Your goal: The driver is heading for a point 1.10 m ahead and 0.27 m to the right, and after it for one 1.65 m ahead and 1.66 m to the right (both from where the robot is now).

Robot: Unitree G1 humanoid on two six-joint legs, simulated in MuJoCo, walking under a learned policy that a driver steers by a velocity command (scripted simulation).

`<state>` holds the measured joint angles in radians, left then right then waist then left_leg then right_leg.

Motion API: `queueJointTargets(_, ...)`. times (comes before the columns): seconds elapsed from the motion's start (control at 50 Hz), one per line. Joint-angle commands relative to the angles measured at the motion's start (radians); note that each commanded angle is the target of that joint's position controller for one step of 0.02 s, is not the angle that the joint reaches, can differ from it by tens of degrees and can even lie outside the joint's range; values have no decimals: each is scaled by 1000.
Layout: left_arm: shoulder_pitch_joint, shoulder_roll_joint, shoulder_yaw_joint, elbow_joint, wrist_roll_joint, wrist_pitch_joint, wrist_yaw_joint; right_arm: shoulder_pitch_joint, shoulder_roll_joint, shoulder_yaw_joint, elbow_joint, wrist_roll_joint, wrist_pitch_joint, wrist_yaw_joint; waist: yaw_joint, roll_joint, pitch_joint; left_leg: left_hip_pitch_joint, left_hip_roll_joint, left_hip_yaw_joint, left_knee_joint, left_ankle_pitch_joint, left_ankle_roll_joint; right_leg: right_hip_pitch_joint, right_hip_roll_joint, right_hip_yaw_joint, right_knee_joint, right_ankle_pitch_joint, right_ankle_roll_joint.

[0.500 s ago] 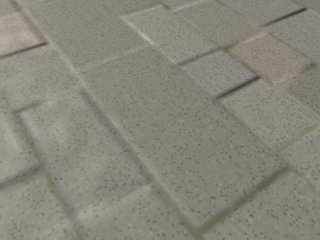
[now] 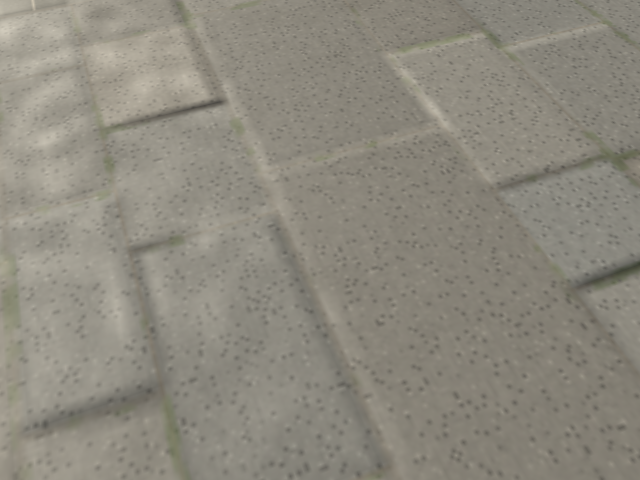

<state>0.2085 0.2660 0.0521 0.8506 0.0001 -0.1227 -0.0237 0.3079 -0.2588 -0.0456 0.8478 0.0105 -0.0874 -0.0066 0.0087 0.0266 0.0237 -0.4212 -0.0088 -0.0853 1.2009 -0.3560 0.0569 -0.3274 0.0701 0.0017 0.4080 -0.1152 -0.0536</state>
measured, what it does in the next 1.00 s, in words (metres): walks ahead, turning right: left foot, then right foot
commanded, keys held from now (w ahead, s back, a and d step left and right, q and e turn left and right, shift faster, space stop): w+e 0.88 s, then w+q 0.12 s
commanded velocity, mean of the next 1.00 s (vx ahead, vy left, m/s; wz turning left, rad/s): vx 0.50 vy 0.00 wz -0.43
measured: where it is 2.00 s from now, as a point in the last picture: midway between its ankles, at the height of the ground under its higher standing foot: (449, 272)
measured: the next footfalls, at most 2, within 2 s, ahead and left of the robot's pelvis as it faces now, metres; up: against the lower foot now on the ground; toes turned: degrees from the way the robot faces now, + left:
left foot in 0.30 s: +0.31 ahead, +0.14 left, +0.00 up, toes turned -10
right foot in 0.82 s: +0.51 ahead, -0.20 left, +0.00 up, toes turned -29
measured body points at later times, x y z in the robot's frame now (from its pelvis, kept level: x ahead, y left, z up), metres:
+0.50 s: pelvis +0.25 +0.04 +0.01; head +0.27 +0.05 +0.46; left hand +0.43 +0.29 -0.11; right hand +0.28 -0.25 -0.10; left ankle +0.27 +0.15 -0.74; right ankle +0.23 -0.11 -0.65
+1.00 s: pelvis +0.48 -0.11 +0.00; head +0.50 -0.13 +0.45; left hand +0.72 +0.06 -0.10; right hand +0.44 -0.41 -0.11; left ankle +0.54 +0.05 -0.65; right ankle +0.47 -0.18 -0.74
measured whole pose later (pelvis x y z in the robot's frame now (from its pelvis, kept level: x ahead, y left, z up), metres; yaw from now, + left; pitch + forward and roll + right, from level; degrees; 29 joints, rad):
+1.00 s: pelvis +0.48 -0.11 +0.00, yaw -31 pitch +2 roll +0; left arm 0.25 0.27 0.06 0.69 0.00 -0.06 -0.04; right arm 0.22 -0.30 -0.05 0.77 0.01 -0.11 0.00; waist 0.00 0.03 0.04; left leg -0.56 0.12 -0.04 1.18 -0.31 0.00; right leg -0.29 0.10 -0.02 0.44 -0.17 -0.10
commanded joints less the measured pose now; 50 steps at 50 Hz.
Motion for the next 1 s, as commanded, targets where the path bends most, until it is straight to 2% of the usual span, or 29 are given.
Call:
queueJointTargets(0.02,17,71,7,-43,0,-5,-6,10,-46,-11,-85,-15,-23,-1,-29,-83,-55,-181,103,-11,-77,48,-7,161,-253,358,-236,59,-214)
queueJointTargets(0.1,70,145,27,-32,-19,6,16,-133,-18,13,-138,-24,-28,-3,-2,-90,-17,-107,83,40,-412,183,-54,43,-219,257,-265,65,-207)
queueJointTargets(0.14,105,167,33,-27,-25,15,22,-204,-32,15,-154,-13,-32,3,23,-105,-15,-38,49,50,-532,300,-72,16,-205,239,-250,50,-185)
queueJointTargets(0.2,164,164,32,-15,-34,27,24,-273,-71,7,-182,2,-38,7,40,-117,-18,23,24,31,-636,350,-78,50,-224,290,-201,-14,-159)
queueJointTargets(0.24,169,166,32,-19,-35,37,29,-270,-101,-6,-191,5,-44,8,18,-122,-24,93,20,24,-698,318,-65,71,-231,338,-146,-88,-131)
queueJointTargets(0.28,160,128,22,-32,-27,45,33,-155,-130,-26,-164,2,-48,1,-48,-120,-57,266,37,29,-755,253,-33,31,-176,339,-18,-120,-87)
queueJointTargets(0.3,135,68,2,-56,-17,43,31,-7,-183,-45,-144,-11,-51,-7,-119,-43,-145,462,175,-96,-778,180,21,-75,-108,266,227,-168,-45)
queueJointTargets(0.32,215,-12,-21,-89,-15,27,31,89,-274,-66,-135,-24,-37,-10,-103,226,-256,719,401,-412,-831,122,132,-328,4,124,543,-417,3)
queueJointTargets(0.34,257,49,-11,-101,-45,20,31,119,-249,-67,-111,-20,-29,0,-88,318,-268,718,477,-675,-915,-114,207,-499,-42,125,749,-465,7)
queueJointTargets(0.36,198,125,10,-92,-52,27,34,70,-161,-46,-127,-12,-34,4,-95,171,-152,618,428,-574,-932,-153,177,-534,-90,156,837,-374,5)
queueJointTargets(0.38,151,129,17,-95,-44,37,34,8,-118,-33,-133,-9,-35,7,-77,102,-86,517,373,-418,-943,-51,140,-517,-117,141,839,-287,10)
queueJointTargets(0.4,137,113,19,-96,-35,46,33,-52,-89,-23,-137,-12,-34,11,-49,79,-49,436,323,-307,-969,56,123,-480,-142,134,809,-223,20)
queueJointTargets(0.42,124,97,22,-104,-29,56,29,-84,-76,-20,-132,-16,-33,13,-28,92,-20,376,291,-220,-996,137,112,-451,-165,129,776,-182,26)
queueJointTargets(0.46,108,62,18,-121,-27,69,19,-86,-83,-27,-117,-21,-40,14,-16,88,-12,322,260,-99,-1032,282,111,-408,-178,103,762,-115,37)
queueJointTargets(0.52,56,47,16,-160,-23,76,13,-52,-112,-41,-86,-20,-45,9,-18,42,-8,342,270,2,-1043,439,130,-449,-180,111,678,-29,51)
queueJointTargets(0.62,-103,29,4,-228,-19,72,-17,-27,-159,-51,-59,-13,-31,-3,-62,31,26,361,263,147,-1050,447,107,-405,-170,44,399,166,38)
queueJointTargets(0.72,-229,41,4,-306,-26,74,-46,36,-199,-61,-25,7,-4,-5,-88,31,68,478,306,213,-996,503,77,-395,-150,-28,268,65,-11)
queueJointTargets(0.76,-208,66,17,-320,-23,77,-51,29,-229,-68,-27,11,9,-9,-54,61,29,502,305,254,-890,796,57,-288,-95,-86,246,-37,-49)
queueJointTargets(0.78,-149,92,31,-312,-21,81,-49,27,-246,-73,-30,13,16,-14,-14,82,-19,503,299,273,-782,974,47,-187,-52,-116,242,-86,-72)
queueJointTargets(0.8,-5,134,57,-278,-23,83,-43,15,-251,-73,-35,15,25,-18,71,73,-96,458,271,301,-592,1059,26,10,-3,-135,182,-52,-106)
queueJointTargets(0.82,173,204,94,-231,-23,91,-24,23,-231,-64,-49,7,22,-24,151,20,-188,255,233,306,-326,902,-13,322,-22,-47,153,-10,-149)
queueJointTargets(0.84,192,331,115,-225,-29,92,-5,106,-83,-18,-107,-38,0,-10,58,-269,-261,-217,70,279,58,-47,-76,689,-307,469,112,-61,-300)
queueJointTargets(0.86,226,294,97,-258,-21,77,-7,52,-122,-13,-132,-10,-46,5,96,-225,-455,-351,-13,18,234,-243,-75,775,-429,870,-77,-210,-402)
queueJointTargets(0.88,203,226,77,-243,-11,64,-13,-65,-184,-32,-167,29,-65,13,122,-138,-326,-445,40,-22,233,-144,-56,705,-393,727,-105,-160,-334)
queueJointTargets(0.9,150,178,63,-235,-16,59,-13,-66,-167,-23,-160,31,-70,12,77,-87,-218,-422,90,0,150,-52,-40,547,-360,561,-101,-74,-291)
queueJointTargets(0.92,68,135,47,-247,-14,57,-12,-56,-161,-24,-137,12,-63,3,28,-27,-151,-348,135,12,71,9,-45,387,-322,442,-104,41,-253)
queueJointTargets(0.94,15,96,33,-257,-4,52,-12,-31,-167,-31,-123,1,-47,2,-9,-47,-126,-268,165,7,18,46,-48,280,-289,361,-126,142,-235)
queueJointTargets(0.96,-2,92,31,-255,4,46,-13,-4,-162,-33,-113,1,-29,4,-31,-64,-117,-212,175,8,-1,69,-53,212,-277,325,-154,185,-232)
queueJointTargets(1.0,8,110,34,-224,3,27,-14,14,-130,-29,-101,-1,-3,3,-44,-62,-94,-188,175,24,-44,113,-69,143,-269,241,-195,277,-236)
